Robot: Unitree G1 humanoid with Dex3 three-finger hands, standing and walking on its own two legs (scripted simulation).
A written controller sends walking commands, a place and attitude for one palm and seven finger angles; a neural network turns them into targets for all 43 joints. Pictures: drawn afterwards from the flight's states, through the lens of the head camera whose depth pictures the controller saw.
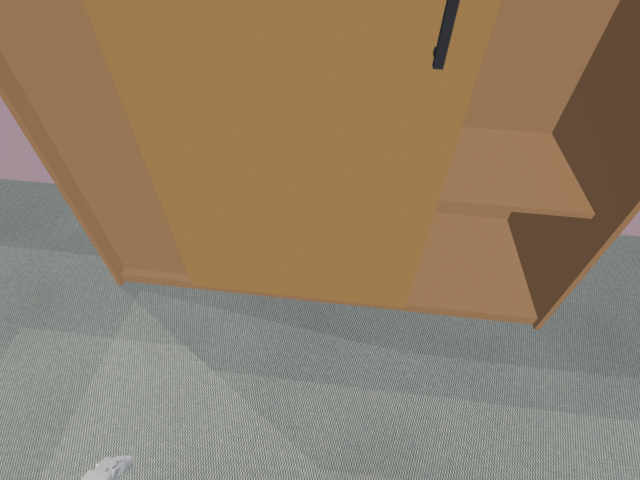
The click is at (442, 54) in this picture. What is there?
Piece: wardrobe's sliding door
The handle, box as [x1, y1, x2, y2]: [432, 0, 459, 69]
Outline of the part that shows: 459,0 447,0 437,45 434,47 433,51 433,68 442,69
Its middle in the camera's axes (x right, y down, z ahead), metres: +0.22 -0.40 +0.67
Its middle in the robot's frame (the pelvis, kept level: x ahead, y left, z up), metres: +0.81 -0.17 +0.27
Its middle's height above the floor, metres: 1.04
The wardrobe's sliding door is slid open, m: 0.47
